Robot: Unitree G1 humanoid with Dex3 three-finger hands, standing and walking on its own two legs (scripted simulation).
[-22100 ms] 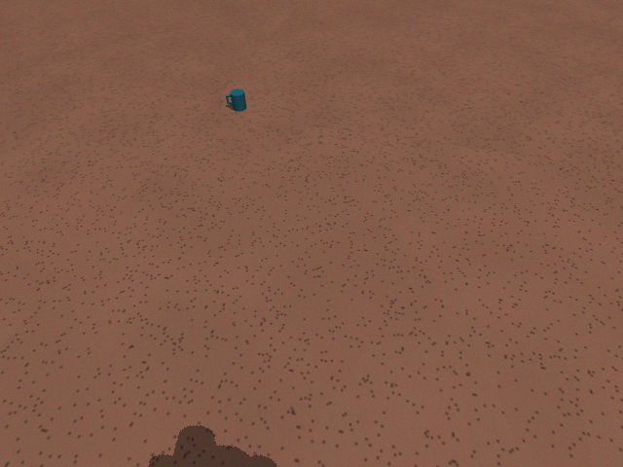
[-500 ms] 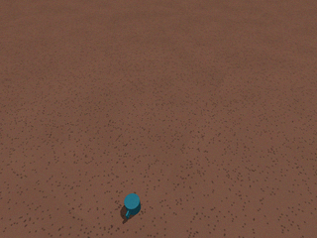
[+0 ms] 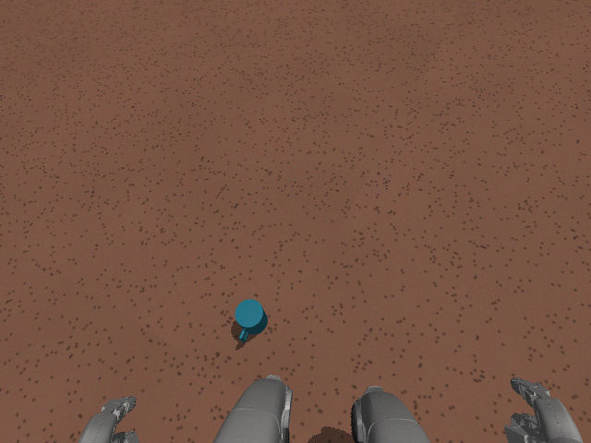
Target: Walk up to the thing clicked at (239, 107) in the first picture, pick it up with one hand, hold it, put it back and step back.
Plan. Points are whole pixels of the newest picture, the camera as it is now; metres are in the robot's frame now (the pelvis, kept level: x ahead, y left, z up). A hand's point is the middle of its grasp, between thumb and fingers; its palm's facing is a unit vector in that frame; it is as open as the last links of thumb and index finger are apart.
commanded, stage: walk up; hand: left
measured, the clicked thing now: (249, 322) +0.41 +0.24 -0.70
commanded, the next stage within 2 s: none
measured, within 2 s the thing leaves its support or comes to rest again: neither
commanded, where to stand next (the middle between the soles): +0.05 -0.01 m, yaw +0 degrees
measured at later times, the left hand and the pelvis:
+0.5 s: hand out of the picture +0.05 +0.28 -0.13, palm faces +0.02 -0.92 -0.40, open 7.4 cm; pelvis +0.02 -0.01 +0.02, yaw +4 degrees
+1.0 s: hand out of the picture +0.10 +0.32 -0.15, palm faces +0.10 -0.91 -0.39, open 7.4 cm; pelvis +0.02 +0.03 +0.00, yaw +6 degrees
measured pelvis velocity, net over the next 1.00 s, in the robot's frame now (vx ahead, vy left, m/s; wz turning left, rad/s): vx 0.02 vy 0.03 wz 0.10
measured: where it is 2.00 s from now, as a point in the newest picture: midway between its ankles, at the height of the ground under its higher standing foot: outside the picture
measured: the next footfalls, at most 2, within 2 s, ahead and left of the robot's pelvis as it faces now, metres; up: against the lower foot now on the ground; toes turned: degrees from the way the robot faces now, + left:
left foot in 0.18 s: +0.00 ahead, +0.11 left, +0.00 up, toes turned +2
right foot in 0.54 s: +0.17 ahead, -0.13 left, +0.00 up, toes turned +2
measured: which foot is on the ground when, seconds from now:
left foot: up 0.00-0.16, down 0.18-0.56, up 0.58-0.84, down 0.86-1.00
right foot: down 0.00-0.20, up 0.22-0.52, down 0.54-0.92, up 0.94-1.00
